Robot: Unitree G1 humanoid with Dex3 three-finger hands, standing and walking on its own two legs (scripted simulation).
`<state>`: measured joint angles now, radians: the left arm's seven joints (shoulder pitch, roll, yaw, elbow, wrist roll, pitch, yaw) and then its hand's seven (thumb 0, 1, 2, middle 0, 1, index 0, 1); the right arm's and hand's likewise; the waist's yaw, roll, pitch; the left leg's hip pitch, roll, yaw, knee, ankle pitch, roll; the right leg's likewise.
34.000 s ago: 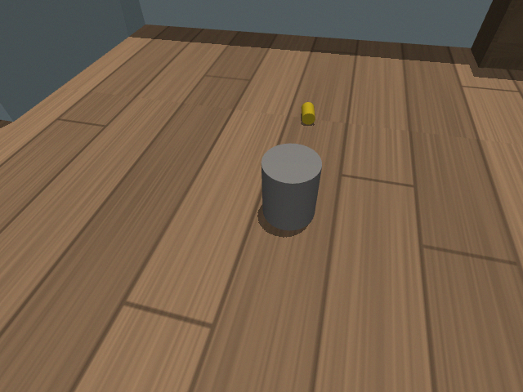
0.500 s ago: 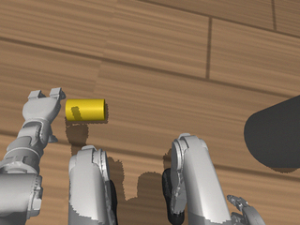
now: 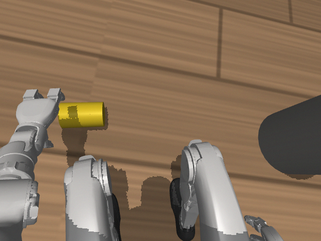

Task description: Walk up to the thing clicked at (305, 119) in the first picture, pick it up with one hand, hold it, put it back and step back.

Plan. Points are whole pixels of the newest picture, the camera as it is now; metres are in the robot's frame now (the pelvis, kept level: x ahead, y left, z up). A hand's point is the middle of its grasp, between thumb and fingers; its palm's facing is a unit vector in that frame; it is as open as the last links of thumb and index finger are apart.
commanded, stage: rise first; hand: left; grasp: from above
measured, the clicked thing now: (83, 114) +0.49 +0.20 -0.31
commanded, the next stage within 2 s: approach in 0.30 s
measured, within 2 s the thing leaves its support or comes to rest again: neither
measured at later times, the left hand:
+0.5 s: hand (51, 121) +0.44 +0.26 -0.18, palm faces -0.46 +0.01 -0.89, open 14.0 cm
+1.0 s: hand (72, 101) +0.50 +0.21 -0.19, palm faces -0.44 +0.02 -0.90, open 13.6 cm
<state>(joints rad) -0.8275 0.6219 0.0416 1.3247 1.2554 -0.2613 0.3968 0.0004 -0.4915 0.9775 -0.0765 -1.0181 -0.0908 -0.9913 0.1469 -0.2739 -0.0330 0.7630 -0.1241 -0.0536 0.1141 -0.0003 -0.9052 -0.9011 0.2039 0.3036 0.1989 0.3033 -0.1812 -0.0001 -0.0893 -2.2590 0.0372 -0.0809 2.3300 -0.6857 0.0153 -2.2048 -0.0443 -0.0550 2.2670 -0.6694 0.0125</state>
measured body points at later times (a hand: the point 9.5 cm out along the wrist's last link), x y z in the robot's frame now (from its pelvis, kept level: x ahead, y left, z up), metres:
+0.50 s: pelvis +0.00 +0.00 -0.01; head +0.23 +0.05 +0.37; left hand +0.46 +0.26 -0.13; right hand +0.06 -0.28 -0.13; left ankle +0.08 +0.12 -0.32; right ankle +0.10 -0.13 -0.32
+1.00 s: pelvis +0.00 +0.00 -0.02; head +0.25 +0.02 +0.35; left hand +0.52 +0.20 -0.14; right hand +0.00 -0.28 -0.13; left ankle +0.08 +0.12 -0.32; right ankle +0.10 -0.13 -0.32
